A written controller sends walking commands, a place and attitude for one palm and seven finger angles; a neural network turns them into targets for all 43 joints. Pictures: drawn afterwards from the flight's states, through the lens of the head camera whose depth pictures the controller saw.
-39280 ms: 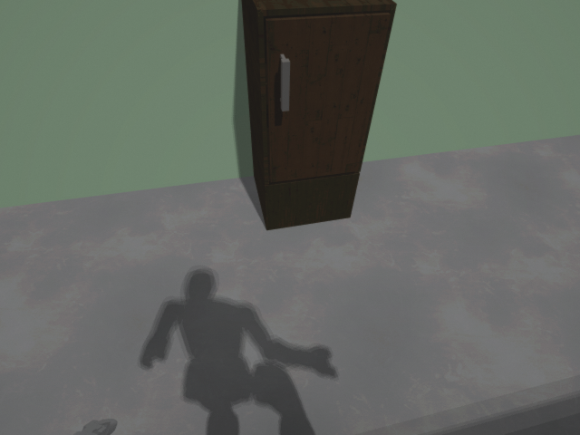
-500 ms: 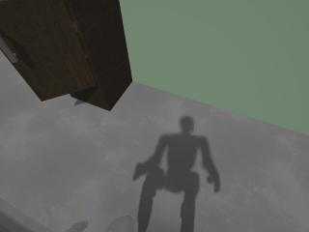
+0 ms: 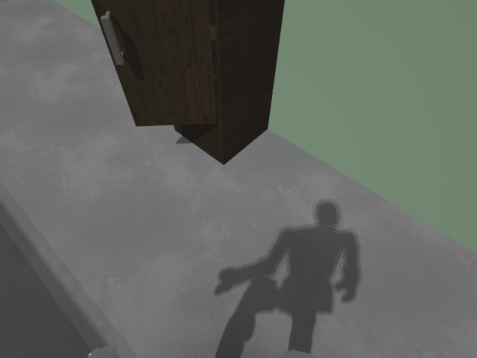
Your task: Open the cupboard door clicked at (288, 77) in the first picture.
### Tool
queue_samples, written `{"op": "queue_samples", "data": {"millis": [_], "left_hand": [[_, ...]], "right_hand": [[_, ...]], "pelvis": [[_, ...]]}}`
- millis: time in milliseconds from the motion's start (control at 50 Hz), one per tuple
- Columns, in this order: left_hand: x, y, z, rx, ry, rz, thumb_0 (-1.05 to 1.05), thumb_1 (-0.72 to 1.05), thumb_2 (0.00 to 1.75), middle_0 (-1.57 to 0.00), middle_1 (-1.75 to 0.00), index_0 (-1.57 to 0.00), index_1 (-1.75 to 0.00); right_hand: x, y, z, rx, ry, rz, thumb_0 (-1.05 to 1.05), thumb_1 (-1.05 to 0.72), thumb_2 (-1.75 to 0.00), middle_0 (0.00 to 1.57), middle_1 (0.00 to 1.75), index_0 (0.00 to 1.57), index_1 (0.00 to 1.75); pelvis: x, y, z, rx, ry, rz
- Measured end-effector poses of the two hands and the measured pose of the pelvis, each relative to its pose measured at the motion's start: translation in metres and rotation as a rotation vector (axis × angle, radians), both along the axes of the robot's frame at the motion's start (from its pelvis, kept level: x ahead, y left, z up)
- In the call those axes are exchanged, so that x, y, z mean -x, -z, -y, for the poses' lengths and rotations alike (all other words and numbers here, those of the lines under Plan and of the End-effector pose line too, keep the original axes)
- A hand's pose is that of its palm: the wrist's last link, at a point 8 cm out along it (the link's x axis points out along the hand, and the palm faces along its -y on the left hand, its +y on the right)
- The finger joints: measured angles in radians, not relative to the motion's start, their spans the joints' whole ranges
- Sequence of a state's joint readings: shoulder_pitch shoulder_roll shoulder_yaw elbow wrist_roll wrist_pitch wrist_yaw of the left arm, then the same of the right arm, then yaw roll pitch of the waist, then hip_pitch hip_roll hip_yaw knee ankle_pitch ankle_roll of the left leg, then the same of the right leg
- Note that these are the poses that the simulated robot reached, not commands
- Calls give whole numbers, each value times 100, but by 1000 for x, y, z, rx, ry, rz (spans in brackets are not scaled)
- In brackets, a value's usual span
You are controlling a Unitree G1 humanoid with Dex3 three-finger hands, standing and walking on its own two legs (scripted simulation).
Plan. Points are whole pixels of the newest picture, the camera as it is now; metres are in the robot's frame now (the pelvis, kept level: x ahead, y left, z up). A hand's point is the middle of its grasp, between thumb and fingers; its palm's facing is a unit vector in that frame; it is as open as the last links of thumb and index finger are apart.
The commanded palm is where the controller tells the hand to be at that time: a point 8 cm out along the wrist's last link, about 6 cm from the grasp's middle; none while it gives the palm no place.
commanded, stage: turn to face it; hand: left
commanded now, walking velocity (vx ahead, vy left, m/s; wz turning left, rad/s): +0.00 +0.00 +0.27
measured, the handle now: (114, 38) +1.04 +0.49 -0.03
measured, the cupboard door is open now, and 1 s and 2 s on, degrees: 46 46 46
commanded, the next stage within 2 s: take the last steps up to it in 0.16 s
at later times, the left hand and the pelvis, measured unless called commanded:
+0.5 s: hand out of the picture -0.03 +0.17 -0.17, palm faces +0.28 -0.94 -0.21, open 7.3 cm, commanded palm none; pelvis +0.01 -0.02 +0.01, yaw +12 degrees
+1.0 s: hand (132, 311) +0.22 +0.23 -0.16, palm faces +0.17 -0.96 -0.21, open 7.4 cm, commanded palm none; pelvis +0.14 +0.03 -0.01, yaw +12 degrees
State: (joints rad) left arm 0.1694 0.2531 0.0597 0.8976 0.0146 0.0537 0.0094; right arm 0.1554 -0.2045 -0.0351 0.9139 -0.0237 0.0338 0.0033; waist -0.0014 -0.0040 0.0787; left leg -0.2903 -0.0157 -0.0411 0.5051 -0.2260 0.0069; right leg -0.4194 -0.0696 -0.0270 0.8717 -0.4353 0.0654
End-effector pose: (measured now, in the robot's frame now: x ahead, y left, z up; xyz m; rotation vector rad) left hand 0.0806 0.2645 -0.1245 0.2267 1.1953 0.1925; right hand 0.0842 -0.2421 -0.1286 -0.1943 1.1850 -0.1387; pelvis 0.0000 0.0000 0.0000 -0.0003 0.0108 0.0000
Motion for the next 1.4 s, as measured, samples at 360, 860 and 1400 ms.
{"op": "queue_samples", "data": {"millis": [360,860,1400], "left_hand": [[76,-2,68,47,-167,-49,0,92,90,-20,-30,-20,-30],[1,6,-18,83,-231,-18,0,91,90,-19,-29,-20,-30],[-94,7,-13,136,-359,-197,-1,93,90,-20,-29,-20,-30]], "right_hand": [[-5,4,38,-20,-82,-110,1,-91,-89,20,30,20,30],[-14,7,-54,-18,-147,-221,1,-92,-89,20,30,20,30],[-309,-1,-108,-47,-248,-42,1,-92,-89,20,30,20,30]], "pelvis": [[-1,-8,41,-40,-150,16],[-79,-5,-36,-25,-224,20],[-269,-10,-72,-6,-249,1]]}}
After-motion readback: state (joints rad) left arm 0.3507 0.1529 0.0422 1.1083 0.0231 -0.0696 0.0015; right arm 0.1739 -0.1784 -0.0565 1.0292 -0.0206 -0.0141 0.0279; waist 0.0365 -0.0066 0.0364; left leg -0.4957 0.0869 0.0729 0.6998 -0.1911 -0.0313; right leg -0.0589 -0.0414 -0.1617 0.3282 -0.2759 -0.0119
